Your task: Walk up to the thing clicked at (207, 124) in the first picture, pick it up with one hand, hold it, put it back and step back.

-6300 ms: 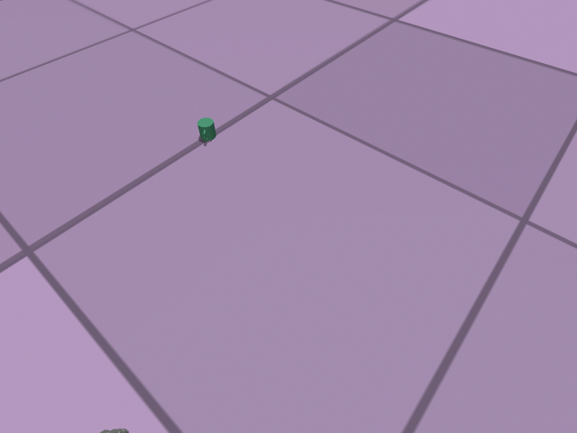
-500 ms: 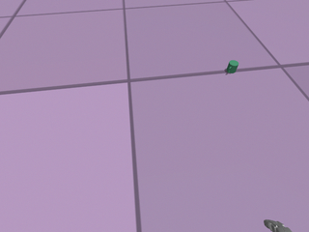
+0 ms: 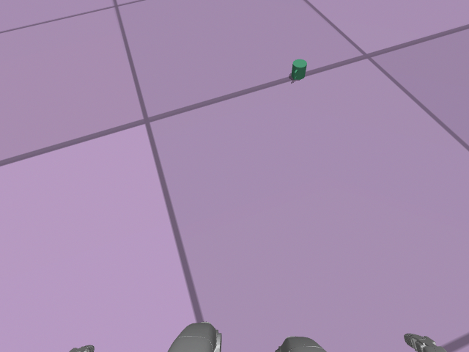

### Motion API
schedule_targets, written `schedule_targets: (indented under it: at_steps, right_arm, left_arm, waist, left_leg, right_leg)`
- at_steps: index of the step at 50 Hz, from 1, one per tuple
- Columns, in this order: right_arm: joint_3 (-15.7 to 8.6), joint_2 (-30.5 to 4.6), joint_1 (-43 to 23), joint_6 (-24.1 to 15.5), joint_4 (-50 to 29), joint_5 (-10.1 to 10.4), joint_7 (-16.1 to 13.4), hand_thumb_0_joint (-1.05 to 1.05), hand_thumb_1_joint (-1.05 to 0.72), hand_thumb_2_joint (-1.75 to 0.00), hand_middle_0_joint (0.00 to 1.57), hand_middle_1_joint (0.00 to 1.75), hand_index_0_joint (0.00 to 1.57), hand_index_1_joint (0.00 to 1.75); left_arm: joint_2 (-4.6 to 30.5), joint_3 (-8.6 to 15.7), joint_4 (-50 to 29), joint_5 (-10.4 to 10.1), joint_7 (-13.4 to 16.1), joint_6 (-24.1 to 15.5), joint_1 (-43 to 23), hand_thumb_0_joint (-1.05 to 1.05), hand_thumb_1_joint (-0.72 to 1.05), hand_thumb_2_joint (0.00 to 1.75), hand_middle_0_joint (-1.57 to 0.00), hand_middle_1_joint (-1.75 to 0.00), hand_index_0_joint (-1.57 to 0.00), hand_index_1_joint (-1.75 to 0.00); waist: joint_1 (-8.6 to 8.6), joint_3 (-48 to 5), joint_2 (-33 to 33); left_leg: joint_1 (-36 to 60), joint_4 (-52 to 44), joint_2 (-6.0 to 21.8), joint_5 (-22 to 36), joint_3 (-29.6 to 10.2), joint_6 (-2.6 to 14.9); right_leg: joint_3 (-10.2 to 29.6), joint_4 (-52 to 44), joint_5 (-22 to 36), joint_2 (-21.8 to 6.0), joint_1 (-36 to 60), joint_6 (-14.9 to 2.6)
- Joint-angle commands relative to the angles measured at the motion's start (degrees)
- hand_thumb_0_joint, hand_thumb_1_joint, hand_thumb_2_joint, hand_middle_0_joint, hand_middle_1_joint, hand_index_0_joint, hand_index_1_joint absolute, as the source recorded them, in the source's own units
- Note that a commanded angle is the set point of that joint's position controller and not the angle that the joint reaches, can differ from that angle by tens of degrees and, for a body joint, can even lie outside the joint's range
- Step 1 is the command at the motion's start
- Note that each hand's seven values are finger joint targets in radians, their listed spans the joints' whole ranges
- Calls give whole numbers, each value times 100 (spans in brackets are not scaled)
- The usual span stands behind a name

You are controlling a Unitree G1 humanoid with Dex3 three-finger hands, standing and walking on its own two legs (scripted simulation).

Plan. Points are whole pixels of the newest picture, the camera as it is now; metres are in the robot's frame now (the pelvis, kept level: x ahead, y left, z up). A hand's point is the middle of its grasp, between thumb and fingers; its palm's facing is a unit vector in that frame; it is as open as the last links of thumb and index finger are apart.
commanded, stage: walk up
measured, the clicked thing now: (297, 71) +1.70 -0.30 -0.72
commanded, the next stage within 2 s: stand in 1.04 s
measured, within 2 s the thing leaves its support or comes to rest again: neither
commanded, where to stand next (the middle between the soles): +0.03 +0.02 m, yaw -10 degrees
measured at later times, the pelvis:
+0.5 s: pelvis -0.02 +0.01 +0.00, yaw -8 degrees
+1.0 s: pelvis -0.01 +0.03 +0.01, yaw -12 degrees
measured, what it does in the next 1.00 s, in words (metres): steps on the spot: left foot, then right foot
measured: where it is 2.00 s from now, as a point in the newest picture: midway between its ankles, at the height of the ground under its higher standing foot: outside the picture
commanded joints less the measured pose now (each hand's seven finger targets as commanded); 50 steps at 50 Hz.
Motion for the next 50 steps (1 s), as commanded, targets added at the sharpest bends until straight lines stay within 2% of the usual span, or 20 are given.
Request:
schedule_targets:
  at_steps: [1, 4, 5, 6, 7, 9, 11, 15, 17, 18, 19, 20, 21, 27, 29, 30, 31, 34, 42, 50]
  right_arm:
    - [-311, -955, -19, -279, -486, -13, -98, 0, -90, -90, 20, 30, 20, 30]
    - [-379, -1012, 537, -382, -308, -78, -136, 0, -90, -90, 20, 30, 20, 30]
    - [-452, -1340, 498, -437, -381, -150, -158, 0, -90, -90, 20, 30, 20, 30]
    - [-489, -1750, 167, -472, -488, -57, -131, 0, -90, -90, 20, 30, 20, 30]
    - [-528, -1744, 101, -505, -517, -23, -96, 0, -90, -90, 20, 30, 20, 30]
    - [-382, -1406, -116, -555, -551, -39, -140, 0, -90, -90, 20, 30, 20, 30]
    - [-364, -1397, 18, -566, -482, -48, -149, 0, -90, -90, 20, 30, 20, 30]
    - [-313, -1387, 72, -467, -565, -61, -105, 0, -90, -90, 20, 30, 20, 30]
    - [-252, -1269, -95, -379, -608, 15, -78, 0, -90, -90, 20, 30, 20, 30]
    - [-165, -992, -28, -362, -645, 70, -65, 0, -90, -90, 20, 30, 20, 30]
    - [-68, -690, -108, -347, -711, 103, -42, 0, -90, -90, 20, 30, 20, 30]
    - [-156, -964, -264, -288, -626, 80, -115, 0, -90, -90, 20, 30, 20, 30]
    - [-179, -1010, -164, -285, -512, 66, -107, 0, -90, -90, 20, 30, 20, 30]
    - [-112, -891, 333, -489, 24, 30, -84, 0, -90, -90, 20, 30, 20, 30]
    - [-172, -1196, 47, -571, 8, -41, -113, 0, -90, -90, 20, 30, 20, 30]
    - [-162, -1301, -297, -565, 5, 14, -87, 0, -90, -90, 20, 30, 20, 30]
    - [-125, -1261, -362, -563, 44, 4, -62, 0, -90, -90, 20, 30, 20, 30]
    - [-21, -1092, -328, -564, 226, 24, -56, 0, -90, -90, 20, 30, 20, 30]
    - [-7, -1046, -461, -591, 563, 65, -78, 0, -90, -90, 20, 30, 20, 30]
    - [-34, -1026, -622, -553, 791, 57, -81, 0, -90, -90, 20, 30, 20, 30]
  left_arm:
    - [1633, 469, -534, -73, 125, -53, 42, 0, 90, 90, -20, -30, -20, -30]
    - [1393, 356, -680, -172, 81, 39, -316, 0, 90, 90, -20, -30, -20, -30]
    - [1090, 260, -728, -208, 75, 54, -289, 0, 90, 90, -20, -30, -20, -30]
    - [1192, 302, -593, -194, 121, 89, -225, 0, 90, 90, -20, -30, -20, -30]
    - [1536, 403, -456, -113, 157, 97, -218, 0, 90, 90, -20, -30, -20, -30]
    - [1386, 410, -292, -172, 103, 78, -80, 0, 90, 90, -20, -30, -20, -30]
    - [1316, 397, -253, -190, 18, 15, -84, 0, 90, 90, -20, -30, -20, -30]
    - [1179, 359, -142, -121, -27, -33, -107, 0, 90, 90, -20, -30, -20, -30]
    - [1142, 359, 58, -64, 17, -89, 140, 0, 90, 90, -20, -30, -20, -30]
    - [1428, 431, 50, -11, 50, -148, 97, 0, 90, 90, -20, -30, -20, -30]
    - [1740, 460, -50, 14, 68, -224, -142, 0, 90, 90, -20, -30, -20, -30]
    - [1994, 458, -96, -19, 51, -216, -371, 0, 90, 90, -20, -30, -20, -30]
    - [1764, 408, -121, -26, 30, -222, -447, 0, 90, 90, -20, -30, -20, -30]
    - [1450, 276, -14, -113, 17, -154, -832, 0, 90, 90, -20, -30, -20, -30]
    - [1102, 176, 44, -225, -6, -107, -767, 0, 90, 90, -20, -30, -20, -30]
    - [1198, 204, 244, -222, 0, -73, -686, 0, 90, 90, -20, -30, -20, -30]
    - [1234, 199, 316, -168, -3, -80, -762, 0, 90, 90, -20, -30, -20, -30]
    - [1302, 207, 488, -169, -40, -132, -945, 0, 90, 90, -20, -30, -20, -30]
    - [1197, 122, 941, -195, -36, -126, -1038, 0, 90, 90, -20, -30, -20, -30]
    - [1159, 72, 1205, -179, -20, -92, -1185, 0, 90, 90, -20, -30, -20, -30]
  waist:
    - [2, -1008, -1175]
    - [-354, -1104, -816]
    - [-337, -1140, -10]
    - [-262, -981, 857]
    - [-268, -761, 603]
    - [-42, -599, 285]
    - [-90, -606, 738]
    - [-179, -969, 924]
    - [46, -1048, 632]
    - [40, -1152, -6]
    - [-35, -959, -868]
    - [-12, -853, -1082]
    - [-88, -756, -861]
    - [-289, -1088, -1096]
    - [-145, -1199, -359]
    - [12, -1036, -269]
    - [-1, -917, -305]
    - [-92, -589, -104]
    - [-101, -967, -185]
    - [-134, -961, -252]
  left_leg:
    - [356, -949, -160, 233, 70, 19]
    - [1533, -2539, -61, 1574, -67, 263]
    - [1842, -3061, 913, 1658, -1385, 544]
    - [1197, -3383, 2080, 1589, -2622, 1301]
    - [789, -3410, 2423, 1640, -2887, 1715]
    - [1027, -2946, 1762, 2774, -1703, 1426]
    - [1227, -2694, 1420, 3424, -997, 1151]
    - [1305, -2217, 1271, 3821, -625, 1006]
    - [780, -1755, 1127, 3247, -389, 727]
    - [230, -1362, 865, 2553, -254, 391]
    - [-513, -897, 214, 1194, 154, 3]
    - [124, -322, 158, -426, -6, 33]
    - [218, -183, 192, -679, -194, 66]
    - [1264, -2517, -8, 1320, 180, 56]
    - [1522, -3071, 808, 1846, -882, 359]
    - [1004, -3019, 1065, 1178, -1022, 611]
    - [758, -3061, 1037, 1023, -917, 586]
    - [658, -3092, 527, 860, -376, 252]
    - [1423, -3283, 625, 1668, -209, 238]
    - [1666, -3481, 662, 1753, -108, 219]
  right_leg:
    - [1364, -494, 2803, -1236, 422, -1088]
    - [1117, 189, 2022, -903, -468, -582]
    - [913, 820, 1027, -361, -1085, -236]
    - [298, 1720, -1467, 354, -1051, -40]
    - [500, 2488, -1862, 115, -840, 7]
    - [514, 2543, -1592, 17, -1045, -16]
    - [196, 1697, -1331, -126, -903, -8]
    - [-400, 287, -848, 36, -18, 34]
    - [-399, -1004, 334, 44, 861, -96]
    - [511, -1101, 711, -392, 1385, -275]
    - [2230, -1434, 682, -1485, 1264, -708]
    - [2666, -1463, 598, -2094, 190, -1408]
    - [2452, -1406, 635, -1987, 66, -1418]
    - [929, -609, 1915, -996, 259, -622]
    - [644, -413, 1102, -535, -95, -151]
    - [433, -490, -7, -308, 247, -106]
    - [487, -697, -188, -347, 462, -131]
    - [830, -1066, 303, -576, 432, -240]
    - [669, -1251, 1344, -588, 614, -130]
    - [673, -1398, 1477, -589, 564, -58]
